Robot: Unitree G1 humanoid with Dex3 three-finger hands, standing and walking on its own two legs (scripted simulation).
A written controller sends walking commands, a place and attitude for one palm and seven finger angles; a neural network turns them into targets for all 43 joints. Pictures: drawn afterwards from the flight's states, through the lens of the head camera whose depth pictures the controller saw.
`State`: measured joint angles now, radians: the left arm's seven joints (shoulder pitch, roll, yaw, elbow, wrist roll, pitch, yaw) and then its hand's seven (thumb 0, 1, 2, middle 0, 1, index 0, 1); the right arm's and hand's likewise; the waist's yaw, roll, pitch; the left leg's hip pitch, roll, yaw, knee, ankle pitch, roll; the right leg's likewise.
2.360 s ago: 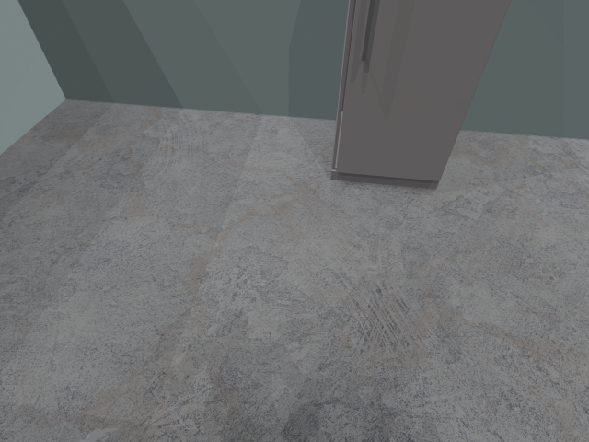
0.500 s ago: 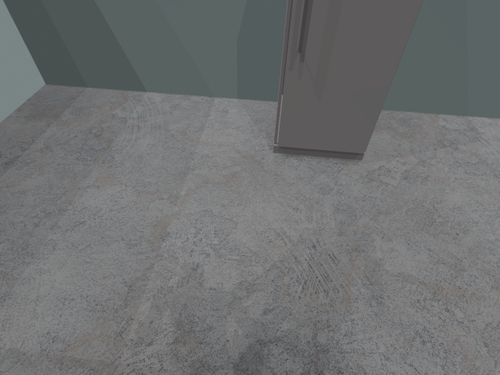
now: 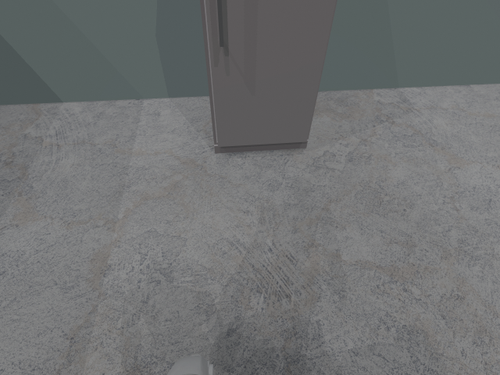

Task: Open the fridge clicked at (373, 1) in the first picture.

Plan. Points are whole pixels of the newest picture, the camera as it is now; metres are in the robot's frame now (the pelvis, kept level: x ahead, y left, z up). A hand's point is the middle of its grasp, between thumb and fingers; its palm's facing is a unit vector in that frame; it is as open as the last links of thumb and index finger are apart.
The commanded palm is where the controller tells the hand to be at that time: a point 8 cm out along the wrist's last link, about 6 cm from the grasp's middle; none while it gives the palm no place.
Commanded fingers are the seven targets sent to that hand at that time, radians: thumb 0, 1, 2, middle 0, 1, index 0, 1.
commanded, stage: walk to a spot facing it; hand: left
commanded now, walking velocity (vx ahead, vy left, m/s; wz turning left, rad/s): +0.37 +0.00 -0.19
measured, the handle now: out of the picture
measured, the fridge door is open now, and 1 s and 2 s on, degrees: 0 0 0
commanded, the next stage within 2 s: turn to face it in 1.08 s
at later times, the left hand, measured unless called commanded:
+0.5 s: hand (147, 294) +0.30 +0.24 -0.17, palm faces -0.11 -0.98 -0.17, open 7.3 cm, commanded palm none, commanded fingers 0.00 0.90 0.90 -0.20 -0.30 -0.20 -0.30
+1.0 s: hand (212, 209) +0.53 +0.14 -0.17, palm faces -0.23 -0.95 -0.22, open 7.1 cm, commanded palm none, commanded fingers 0.00 0.90 0.90 -0.20 -0.30 -0.20 -0.30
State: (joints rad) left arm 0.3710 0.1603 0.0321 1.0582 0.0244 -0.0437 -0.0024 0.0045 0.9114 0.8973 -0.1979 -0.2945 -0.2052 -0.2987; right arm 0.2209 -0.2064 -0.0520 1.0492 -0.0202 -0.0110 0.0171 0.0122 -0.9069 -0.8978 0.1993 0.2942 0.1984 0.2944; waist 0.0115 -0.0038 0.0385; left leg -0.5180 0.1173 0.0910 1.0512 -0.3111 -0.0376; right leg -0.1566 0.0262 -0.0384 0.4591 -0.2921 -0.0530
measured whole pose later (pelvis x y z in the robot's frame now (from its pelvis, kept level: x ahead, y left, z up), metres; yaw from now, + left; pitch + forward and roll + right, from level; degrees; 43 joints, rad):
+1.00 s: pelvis +0.44 -0.04 +0.00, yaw -16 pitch -1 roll -1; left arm 0.25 0.18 0.06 1.07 0.02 -0.06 0.01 -0.02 0.95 0.90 -0.20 -0.29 -0.21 -0.30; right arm 0.25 -0.16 -0.07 1.06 -0.02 -0.02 -0.01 0.01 -0.93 -0.90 0.20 0.29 0.20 0.29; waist -0.03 0.02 0.03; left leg -0.55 0.17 0.08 1.07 -0.26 -0.03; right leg -0.17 0.02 -0.15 0.44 -0.26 -0.06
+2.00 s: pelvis +0.61 -0.08 +0.00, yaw +5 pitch -1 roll +2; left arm 0.25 0.17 0.04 0.97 0.03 0.00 0.02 0.00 0.92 0.90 -0.20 -0.29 -0.21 -0.30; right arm 0.14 -0.25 -0.08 0.98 -0.01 0.07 0.01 0.01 -0.91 -0.90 0.20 0.29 0.20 0.29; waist 0.02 0.01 0.08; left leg -0.39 0.05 0.04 0.90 -0.43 -0.06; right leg -0.22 -0.12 -0.24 0.51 -0.27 -0.03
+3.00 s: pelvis +0.85 -0.04 +0.00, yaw +8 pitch -2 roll -1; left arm 0.31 0.15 0.04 1.10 0.02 -0.05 0.01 0.00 0.93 0.90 -0.20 -0.29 -0.20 -0.30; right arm 0.20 -0.17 -0.06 1.04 -0.02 -0.02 0.00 0.01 -0.93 -0.90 0.20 0.29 0.20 0.29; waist 0.02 0.02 0.04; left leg -0.41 0.09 0.09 0.69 -0.26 -0.02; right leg -0.12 0.00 -0.16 0.42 -0.28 -0.03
